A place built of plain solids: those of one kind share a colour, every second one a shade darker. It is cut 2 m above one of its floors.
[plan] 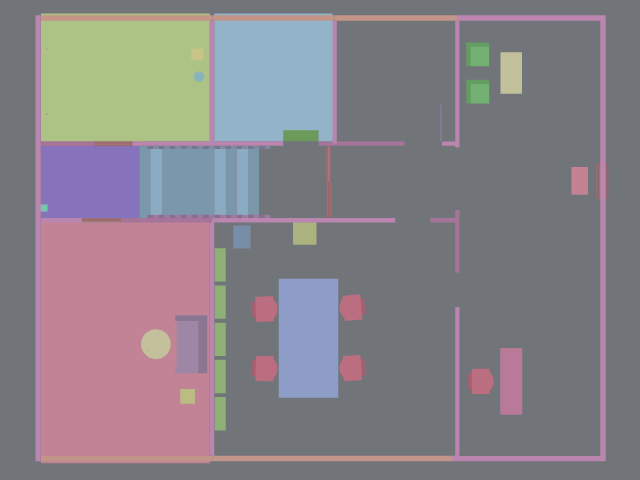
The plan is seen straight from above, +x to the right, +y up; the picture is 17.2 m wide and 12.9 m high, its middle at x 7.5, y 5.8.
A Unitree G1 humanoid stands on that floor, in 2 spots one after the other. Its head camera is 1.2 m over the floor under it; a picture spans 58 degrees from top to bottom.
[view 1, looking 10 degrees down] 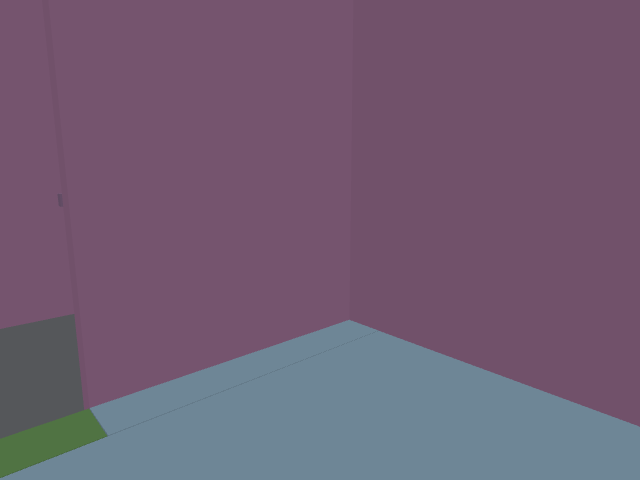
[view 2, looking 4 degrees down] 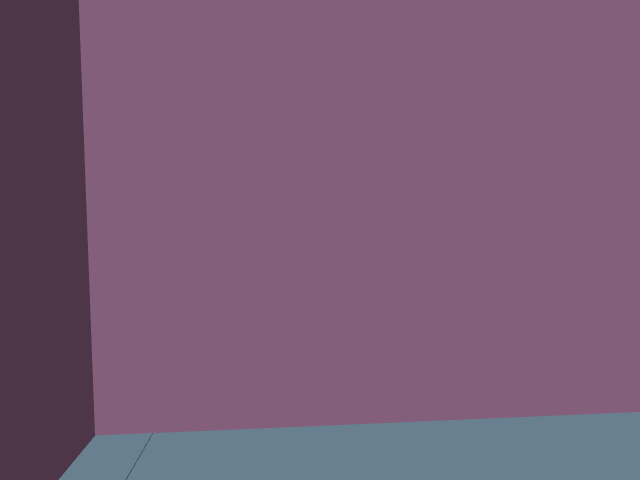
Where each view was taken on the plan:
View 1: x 6.99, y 10.69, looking -132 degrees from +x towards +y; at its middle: wall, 3.06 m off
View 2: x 6.99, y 9.45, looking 175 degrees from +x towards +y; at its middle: wall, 2.34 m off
